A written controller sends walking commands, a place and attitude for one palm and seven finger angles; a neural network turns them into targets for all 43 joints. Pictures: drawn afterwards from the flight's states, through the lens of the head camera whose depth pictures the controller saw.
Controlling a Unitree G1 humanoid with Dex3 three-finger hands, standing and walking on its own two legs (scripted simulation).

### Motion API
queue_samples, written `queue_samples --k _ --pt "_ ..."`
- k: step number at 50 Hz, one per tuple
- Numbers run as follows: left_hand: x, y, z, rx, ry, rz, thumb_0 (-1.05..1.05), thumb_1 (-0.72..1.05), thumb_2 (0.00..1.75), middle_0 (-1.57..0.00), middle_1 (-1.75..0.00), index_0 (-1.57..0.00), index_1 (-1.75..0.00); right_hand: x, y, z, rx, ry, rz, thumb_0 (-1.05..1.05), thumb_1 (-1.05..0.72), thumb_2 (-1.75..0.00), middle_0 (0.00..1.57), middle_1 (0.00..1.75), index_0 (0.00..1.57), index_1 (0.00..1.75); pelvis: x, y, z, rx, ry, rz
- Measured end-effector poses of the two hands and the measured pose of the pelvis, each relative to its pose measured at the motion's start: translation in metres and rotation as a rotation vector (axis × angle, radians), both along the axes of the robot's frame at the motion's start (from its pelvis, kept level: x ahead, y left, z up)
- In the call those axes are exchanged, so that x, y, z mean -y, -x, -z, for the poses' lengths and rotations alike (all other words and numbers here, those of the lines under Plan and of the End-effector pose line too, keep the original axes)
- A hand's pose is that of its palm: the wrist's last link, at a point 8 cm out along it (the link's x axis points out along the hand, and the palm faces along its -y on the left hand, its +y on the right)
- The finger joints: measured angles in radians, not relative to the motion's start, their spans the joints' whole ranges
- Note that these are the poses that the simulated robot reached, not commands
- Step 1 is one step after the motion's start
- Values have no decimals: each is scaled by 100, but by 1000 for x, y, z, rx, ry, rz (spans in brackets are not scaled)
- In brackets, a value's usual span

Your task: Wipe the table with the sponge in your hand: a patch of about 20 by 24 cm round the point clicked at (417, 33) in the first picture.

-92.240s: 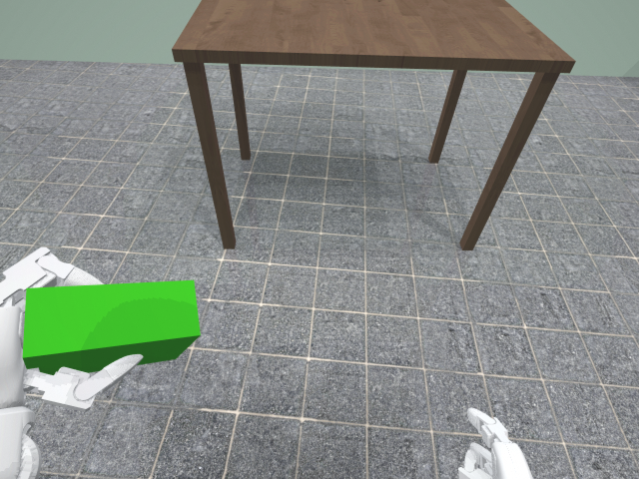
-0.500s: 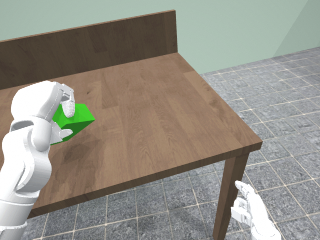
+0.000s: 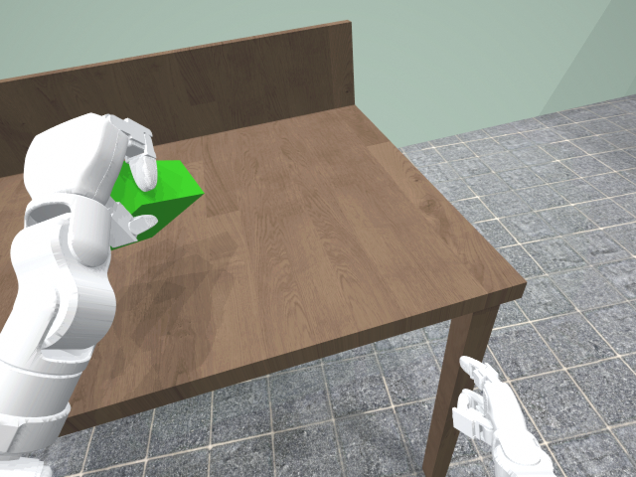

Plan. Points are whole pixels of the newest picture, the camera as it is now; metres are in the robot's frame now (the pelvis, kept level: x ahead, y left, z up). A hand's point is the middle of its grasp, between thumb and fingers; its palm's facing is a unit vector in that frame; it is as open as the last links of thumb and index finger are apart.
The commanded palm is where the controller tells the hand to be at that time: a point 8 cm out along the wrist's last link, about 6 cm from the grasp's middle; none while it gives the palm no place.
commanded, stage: lift the sponge slowly off the table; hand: left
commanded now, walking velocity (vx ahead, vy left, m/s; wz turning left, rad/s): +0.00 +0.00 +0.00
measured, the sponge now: (145, 203) +0.34 +0.27 +0.22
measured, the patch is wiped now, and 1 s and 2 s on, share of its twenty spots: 0.90 0.90 0.90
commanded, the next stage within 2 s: bring the sponge back beside the body in 0.04 s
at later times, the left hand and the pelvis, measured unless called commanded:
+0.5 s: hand (100, 219) +0.27 +0.27 +0.26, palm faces +0.36 -0.10 -0.93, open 6.8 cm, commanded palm +0.21 +0.27 +0.32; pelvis +0.00 -0.01 +0.00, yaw +0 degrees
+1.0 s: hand (81, 260) +0.23 +0.28 +0.23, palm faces +0.34 -0.14 -0.93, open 6.7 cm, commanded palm +0.16 +0.27 +0.30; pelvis +0.00 +0.00 +0.00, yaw +0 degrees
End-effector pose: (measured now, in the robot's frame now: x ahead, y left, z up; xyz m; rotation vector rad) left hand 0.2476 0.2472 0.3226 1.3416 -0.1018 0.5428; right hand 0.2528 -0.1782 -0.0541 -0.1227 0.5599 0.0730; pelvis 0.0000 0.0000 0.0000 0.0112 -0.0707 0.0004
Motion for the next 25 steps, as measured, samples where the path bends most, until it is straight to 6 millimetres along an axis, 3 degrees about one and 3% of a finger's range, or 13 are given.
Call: queue_samples --k 4,13,25 --pt "-4 -1 0 -4 27 -26 -4 -33 108 -82 -149 -121 -160 2 1 1 -14 -12 -2 1 -90 -90 20 30 20 30 1 -1 0 -8 0 2" --pt "-11 2 32 -111 64 -70 -4 -33 108 -82 -149 -121 -160 15 1 5 -33 20 1 1 -90 -90 20 30 20 30 8 -2 1 -11 0 0" --pt "-21 20 23 -88 24 -121 -4 -33 108 -82 -149 -121 -160 21 -9 0 8 28 12 1 -90 -90 20 30 20 30 11 -4 3 0 2 -2"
